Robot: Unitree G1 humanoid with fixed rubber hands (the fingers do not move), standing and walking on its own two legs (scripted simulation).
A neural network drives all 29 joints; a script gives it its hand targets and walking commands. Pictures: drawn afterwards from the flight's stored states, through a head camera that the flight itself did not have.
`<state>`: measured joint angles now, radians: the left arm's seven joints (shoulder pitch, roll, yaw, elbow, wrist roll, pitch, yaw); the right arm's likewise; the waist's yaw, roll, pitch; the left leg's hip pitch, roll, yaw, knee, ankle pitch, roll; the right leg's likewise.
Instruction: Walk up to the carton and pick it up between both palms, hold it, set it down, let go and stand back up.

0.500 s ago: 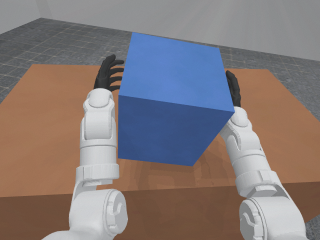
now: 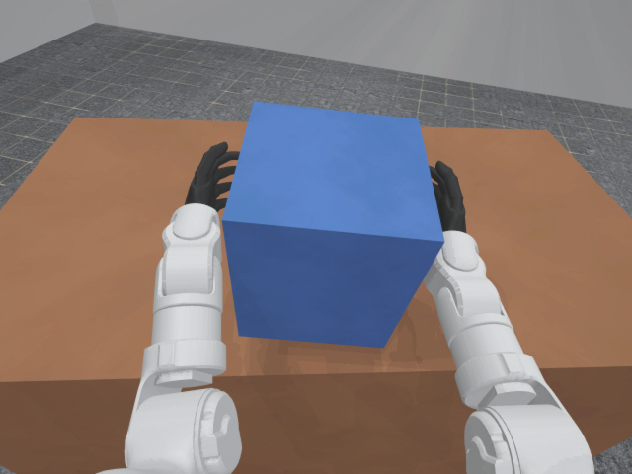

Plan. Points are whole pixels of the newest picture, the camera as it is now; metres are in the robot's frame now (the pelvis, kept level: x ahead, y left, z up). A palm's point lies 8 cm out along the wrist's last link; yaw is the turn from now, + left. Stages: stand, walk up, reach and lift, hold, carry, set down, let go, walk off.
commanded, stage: set down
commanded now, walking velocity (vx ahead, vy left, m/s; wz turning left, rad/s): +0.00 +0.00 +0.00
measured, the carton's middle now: (323, 233) +0.40 +0.01 +0.11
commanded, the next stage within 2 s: none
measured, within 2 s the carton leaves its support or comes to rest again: rests again in 1.52 s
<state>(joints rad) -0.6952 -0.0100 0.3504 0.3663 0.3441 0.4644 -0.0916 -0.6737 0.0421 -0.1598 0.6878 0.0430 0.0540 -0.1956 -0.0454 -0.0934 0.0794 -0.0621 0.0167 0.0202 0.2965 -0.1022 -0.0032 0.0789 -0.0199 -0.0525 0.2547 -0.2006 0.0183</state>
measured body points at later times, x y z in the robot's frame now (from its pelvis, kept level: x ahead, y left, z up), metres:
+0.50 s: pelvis +0.00 +0.00 +0.00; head -0.01 +0.04 +0.45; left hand +0.41 +0.17 +0.13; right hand +0.39 -0.13 +0.13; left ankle +0.05 +0.12 -0.75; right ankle -0.03 -0.12 -0.75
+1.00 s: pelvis +0.01 +0.00 +0.00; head +0.01 +0.04 +0.45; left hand +0.41 +0.17 +0.10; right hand +0.39 -0.13 +0.10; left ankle +0.05 +0.12 -0.75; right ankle -0.03 -0.12 -0.75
